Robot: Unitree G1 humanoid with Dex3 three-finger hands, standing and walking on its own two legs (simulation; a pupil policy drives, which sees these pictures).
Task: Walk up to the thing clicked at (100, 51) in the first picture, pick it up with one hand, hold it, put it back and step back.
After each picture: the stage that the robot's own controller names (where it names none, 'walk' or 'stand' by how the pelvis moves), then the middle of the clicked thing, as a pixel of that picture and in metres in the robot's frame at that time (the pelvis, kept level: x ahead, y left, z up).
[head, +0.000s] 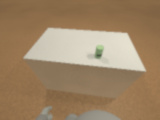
stand; (98, 52) +0.61 -0.04 +0.01
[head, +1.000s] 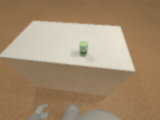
rise first; (83, 49) +0.53 +0.11 +0.05
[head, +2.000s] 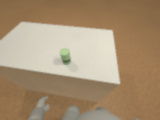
rise first; (65, 57) +0.44 +0.21 +0.04
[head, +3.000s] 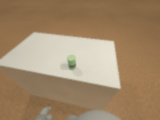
stand; (71, 62) +0.46 +0.19 +0.01
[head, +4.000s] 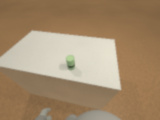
stand; (70, 62) +0.44 +0.19 +0.01
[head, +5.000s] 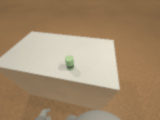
stand; (69, 63) +0.44 +0.20 +0.01
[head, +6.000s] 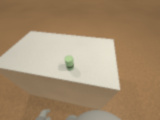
stand; (69, 63) +0.43 +0.20 +0.01
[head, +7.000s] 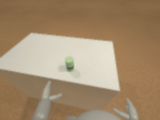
rise first; (69, 64) +0.43 +0.20 +0.01
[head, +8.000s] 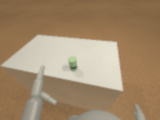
go down; (73, 64) +0.44 +0.20 +0.01
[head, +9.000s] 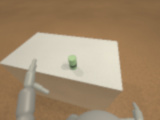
go down; (72, 62) +0.45 +0.19 +0.02
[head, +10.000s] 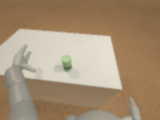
go down; (67, 63) +0.41 +0.18 +0.04
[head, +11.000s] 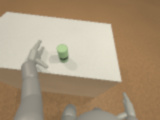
close in; (63, 54) +0.44 +0.19 +0.06
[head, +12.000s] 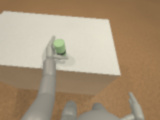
close; (60, 49) +0.46 +0.20 +0.09
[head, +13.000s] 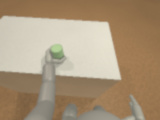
lift; (58, 54) +0.43 +0.21 +0.08
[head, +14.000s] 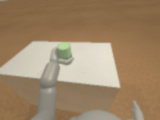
lift; (65, 54) +0.33 +0.16 +0.25
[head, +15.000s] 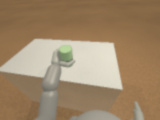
hold; (67, 56) +0.33 +0.16 +0.22
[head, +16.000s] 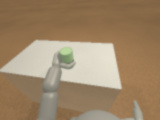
hold; (67, 58) +0.32 +0.16 +0.22
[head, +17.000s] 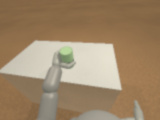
crouch; (67, 58) +0.32 +0.16 +0.22
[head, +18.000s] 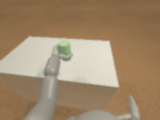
crouch; (65, 51) +0.41 +0.18 +0.19
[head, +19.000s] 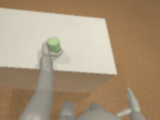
lower; (55, 47) +0.48 +0.21 +0.08
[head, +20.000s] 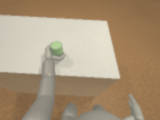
lower; (58, 51) +0.45 +0.21 +0.08
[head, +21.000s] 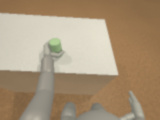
lower; (56, 48) +0.47 +0.21 +0.09
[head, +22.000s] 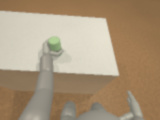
lower; (56, 47) +0.48 +0.22 +0.09
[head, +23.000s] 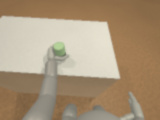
draw back; (60, 51) +0.46 +0.20 +0.08
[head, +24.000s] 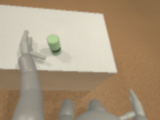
rise; (54, 45) +0.47 +0.20 +0.09
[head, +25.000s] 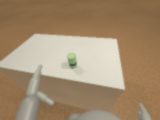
sink last; (72, 61) +0.45 +0.19 +0.06
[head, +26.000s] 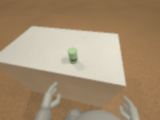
stand; (73, 56) +0.46 +0.18 +0.06
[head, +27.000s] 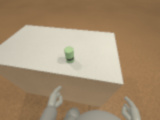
stand; (69, 55) +0.46 +0.19 +0.08
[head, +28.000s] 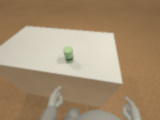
stand; (68, 55) +0.46 +0.20 +0.08
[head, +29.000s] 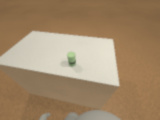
stand; (71, 59) +0.48 +0.19 +0.02
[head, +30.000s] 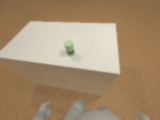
walk; (69, 48) +0.52 +0.22 +0.04
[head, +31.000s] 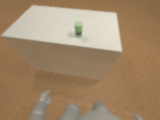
walk; (78, 30) +0.71 +0.17 +0.04
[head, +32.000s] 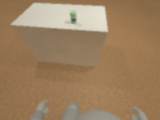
walk; (73, 17) +0.97 +0.29 +0.04
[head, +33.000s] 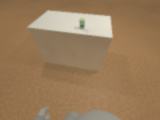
stand; (82, 24) +1.04 +0.21 +0.02
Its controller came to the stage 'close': yes
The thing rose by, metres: 0.20
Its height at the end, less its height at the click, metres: +0.00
